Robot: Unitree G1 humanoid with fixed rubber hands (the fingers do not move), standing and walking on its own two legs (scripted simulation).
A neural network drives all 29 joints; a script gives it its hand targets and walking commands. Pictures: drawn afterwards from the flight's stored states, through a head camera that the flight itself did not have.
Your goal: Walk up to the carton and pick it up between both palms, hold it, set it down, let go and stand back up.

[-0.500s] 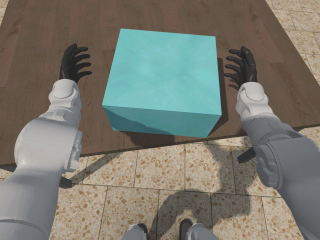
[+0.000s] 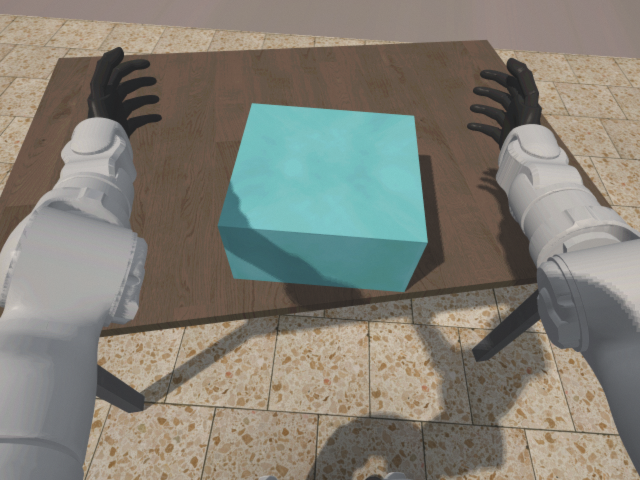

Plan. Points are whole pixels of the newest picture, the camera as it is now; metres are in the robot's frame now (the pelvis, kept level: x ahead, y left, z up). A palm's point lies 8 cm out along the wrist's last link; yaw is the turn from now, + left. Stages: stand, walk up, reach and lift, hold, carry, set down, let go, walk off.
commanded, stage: set down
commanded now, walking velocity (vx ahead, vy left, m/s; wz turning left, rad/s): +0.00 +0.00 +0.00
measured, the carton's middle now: (326, 195) +0.55 -0.01 -0.03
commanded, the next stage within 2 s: none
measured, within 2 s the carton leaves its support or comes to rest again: neither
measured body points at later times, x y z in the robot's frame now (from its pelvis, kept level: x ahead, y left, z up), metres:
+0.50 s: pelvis +0.01 +0.01 +0.01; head +0.08 +0.04 +0.46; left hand +0.50 +0.26 +0.14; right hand +0.44 -0.25 +0.11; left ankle +0.02 +0.10 -0.71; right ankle +0.03 -0.14 -0.71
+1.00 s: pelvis -0.01 +0.00 +0.01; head +0.02 +0.03 +0.46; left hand +0.43 +0.27 +0.10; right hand +0.38 -0.25 +0.08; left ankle +0.02 +0.10 -0.71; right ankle +0.03 -0.14 -0.71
